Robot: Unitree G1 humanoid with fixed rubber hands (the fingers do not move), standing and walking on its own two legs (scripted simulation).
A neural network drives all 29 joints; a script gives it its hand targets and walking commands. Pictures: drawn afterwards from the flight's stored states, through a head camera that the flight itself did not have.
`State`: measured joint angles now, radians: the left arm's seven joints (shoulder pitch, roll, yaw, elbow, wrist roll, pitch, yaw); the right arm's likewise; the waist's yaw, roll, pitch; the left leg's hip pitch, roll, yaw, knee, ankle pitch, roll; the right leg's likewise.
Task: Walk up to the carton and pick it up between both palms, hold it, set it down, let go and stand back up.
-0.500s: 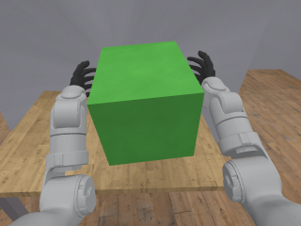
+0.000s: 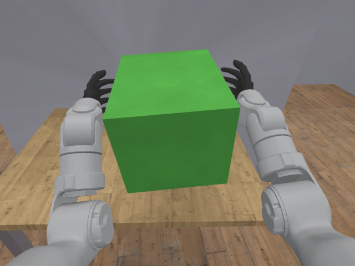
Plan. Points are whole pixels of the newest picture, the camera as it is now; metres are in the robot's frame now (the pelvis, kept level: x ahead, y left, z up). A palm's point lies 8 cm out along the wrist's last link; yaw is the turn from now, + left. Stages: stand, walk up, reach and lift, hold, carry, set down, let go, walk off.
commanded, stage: hold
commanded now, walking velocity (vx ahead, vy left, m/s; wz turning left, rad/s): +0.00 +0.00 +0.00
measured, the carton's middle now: (170, 115) +0.41 +0.01 +0.20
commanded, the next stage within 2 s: none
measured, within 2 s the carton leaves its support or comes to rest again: neither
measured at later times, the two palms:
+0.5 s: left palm (91, 107) +0.37 +0.18 +0.24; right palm (238, 98) +0.37 -0.14 +0.27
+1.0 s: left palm (93, 105) +0.36 +0.17 +0.24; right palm (241, 97) +0.37 -0.15 +0.27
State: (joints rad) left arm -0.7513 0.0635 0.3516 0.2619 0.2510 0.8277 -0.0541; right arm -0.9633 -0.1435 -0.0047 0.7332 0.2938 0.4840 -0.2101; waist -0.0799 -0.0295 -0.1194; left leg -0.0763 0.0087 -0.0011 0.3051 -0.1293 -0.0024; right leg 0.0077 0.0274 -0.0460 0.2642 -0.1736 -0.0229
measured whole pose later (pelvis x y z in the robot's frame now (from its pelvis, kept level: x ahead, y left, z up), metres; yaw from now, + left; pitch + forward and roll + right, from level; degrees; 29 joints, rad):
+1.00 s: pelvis +0.00 +0.00 +0.00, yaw +0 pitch -6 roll -1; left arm -0.75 0.06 0.34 0.26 0.26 0.82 -0.05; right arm -0.95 -0.14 -0.01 0.71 0.29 0.49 -0.21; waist -0.08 -0.03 -0.11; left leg -0.08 0.01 0.00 0.31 -0.13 0.00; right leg 0.01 0.03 -0.04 0.26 -0.17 -0.02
